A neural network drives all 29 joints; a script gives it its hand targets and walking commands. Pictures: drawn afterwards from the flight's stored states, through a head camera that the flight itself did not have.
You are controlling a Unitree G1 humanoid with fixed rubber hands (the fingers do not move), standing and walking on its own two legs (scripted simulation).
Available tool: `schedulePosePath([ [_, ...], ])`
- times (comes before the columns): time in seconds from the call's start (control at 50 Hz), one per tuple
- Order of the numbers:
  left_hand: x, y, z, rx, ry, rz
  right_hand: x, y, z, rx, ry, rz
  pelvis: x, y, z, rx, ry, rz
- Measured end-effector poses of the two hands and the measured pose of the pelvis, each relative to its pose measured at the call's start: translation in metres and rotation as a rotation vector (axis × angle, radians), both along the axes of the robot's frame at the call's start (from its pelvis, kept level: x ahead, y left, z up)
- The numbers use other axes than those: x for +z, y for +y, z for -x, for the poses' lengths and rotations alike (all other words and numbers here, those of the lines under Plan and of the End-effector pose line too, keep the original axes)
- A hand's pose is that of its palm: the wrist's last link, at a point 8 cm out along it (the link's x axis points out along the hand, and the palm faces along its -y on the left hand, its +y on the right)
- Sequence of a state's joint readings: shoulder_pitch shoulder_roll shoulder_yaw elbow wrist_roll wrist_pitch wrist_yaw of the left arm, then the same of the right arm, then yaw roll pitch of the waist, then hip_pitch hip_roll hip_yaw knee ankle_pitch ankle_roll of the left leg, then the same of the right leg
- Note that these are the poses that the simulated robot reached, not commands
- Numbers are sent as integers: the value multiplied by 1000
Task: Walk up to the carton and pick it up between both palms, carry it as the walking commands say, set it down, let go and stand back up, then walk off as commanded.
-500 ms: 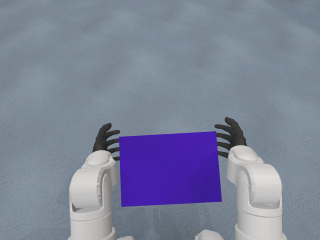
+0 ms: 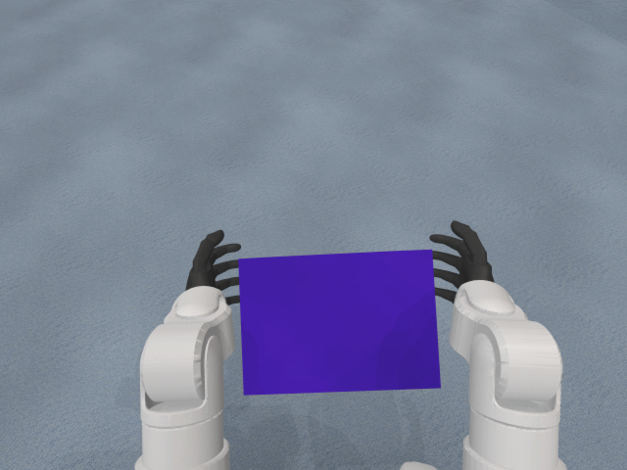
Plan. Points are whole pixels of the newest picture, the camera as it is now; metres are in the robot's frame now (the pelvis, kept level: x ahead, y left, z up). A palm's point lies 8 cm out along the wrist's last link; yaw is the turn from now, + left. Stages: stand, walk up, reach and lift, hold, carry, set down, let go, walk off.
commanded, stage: carry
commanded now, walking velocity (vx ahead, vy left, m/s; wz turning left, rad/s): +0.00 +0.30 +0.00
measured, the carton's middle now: (335, 307) +0.32 -0.02 +0.00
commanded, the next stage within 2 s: none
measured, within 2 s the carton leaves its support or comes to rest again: neither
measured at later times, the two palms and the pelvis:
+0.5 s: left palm (16, 350) +0.22 +0.30 +0.11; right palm (313, 355) +0.21 +0.02 +0.12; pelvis -0.06 +0.18 +0.01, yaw -1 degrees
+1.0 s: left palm out of the picture +0.16 +0.43 +0.12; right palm (154, 438) +0.14 +0.15 +0.12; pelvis -0.11 +0.30 +0.01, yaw -2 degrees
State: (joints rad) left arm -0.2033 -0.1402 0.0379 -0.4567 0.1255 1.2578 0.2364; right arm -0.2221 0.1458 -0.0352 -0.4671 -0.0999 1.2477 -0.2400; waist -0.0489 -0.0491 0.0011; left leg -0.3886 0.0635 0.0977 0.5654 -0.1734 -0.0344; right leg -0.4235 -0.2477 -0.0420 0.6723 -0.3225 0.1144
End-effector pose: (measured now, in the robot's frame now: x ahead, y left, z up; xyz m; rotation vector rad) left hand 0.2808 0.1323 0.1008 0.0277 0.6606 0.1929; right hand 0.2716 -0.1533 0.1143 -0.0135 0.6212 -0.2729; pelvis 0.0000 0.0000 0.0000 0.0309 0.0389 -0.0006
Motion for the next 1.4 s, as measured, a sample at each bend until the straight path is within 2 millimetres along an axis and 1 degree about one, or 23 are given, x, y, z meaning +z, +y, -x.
schedulePosePath([
  [0.08,-12,46,25,61,72,25,-8,45,8,70,75,18,5,27,12,-10,1,41],
  [0.14,-10,70,40,82,77,32,-11,69,12,90,83,18,7,44,21,-6,4,46],
  [0.2,-3,87,47,89,45,12,-11,86,17,95,51,-6,4,62,28,-8,8,31],
  [0.24,1,95,50,80,26,-9,-13,94,23,88,30,-23,0,73,32,-16,8,22],
  [0.3,4,106,54,45,50,-17,-15,104,38,58,53,-29,6,93,38,-9,8,17],
  [0.36,7,119,57,8,77,-23,-11,117,51,24,79,-35,14,115,45,-15,3,5],
  [0.44,12,143,57,-20,49,-33,-2,142,60,-12,49,-38,17,149,54,-21,2,-6],
  [0.5,12,171,58,-28,17,-28,3,171,65,-26,15,-30,12,180,60,-17,3,-5],
  [0.54,6,194,60,-29,-4,-20,1,194,67,-30,-7,-21,2,203,63,-12,1,8],
  [0.56,2,207,63,-17,-3,-8,0,207,68,-18,-3,-8,0,212,66,-10,1,5],
  [0.6,-6,231,74,17,29,12,-4,230,71,20,33,8,2,225,72,-16,0,23],
  [0.64,-11,251,87,46,66,26,-8,254,74,76,71,4,5,235,77,-18,1,43],
  [0.68,-12,268,99,72,83,27,-9,270,78,105,90,5,7,245,82,-16,2,50],
  [0.74,-6,285,110,93,66,22,-7,288,83,126,73,-12,8,258,89,-14,5,46],
  [0.82,3,296,118,80,38,-3,-7,297,95,116,42,-31,7,273,97,-27,1,37],
  [0.94,13,299,121,-3,40,-22,0,301,124,36,43,-28,12,296,105,-29,-7,43],
  [1.06,14,305,126,-33,37,-20,8,308,135,1,42,-13,13,310,113,-39,-7,40],
  [1.22,11,319,143,7,51,-18,8,321,138,35,56,-14,14,314,126,-28,-8,47],
  [1.4,9,323,164,71,52,-20,4,326,141,94,57,-20,12,303,141,17,-7,50],
])
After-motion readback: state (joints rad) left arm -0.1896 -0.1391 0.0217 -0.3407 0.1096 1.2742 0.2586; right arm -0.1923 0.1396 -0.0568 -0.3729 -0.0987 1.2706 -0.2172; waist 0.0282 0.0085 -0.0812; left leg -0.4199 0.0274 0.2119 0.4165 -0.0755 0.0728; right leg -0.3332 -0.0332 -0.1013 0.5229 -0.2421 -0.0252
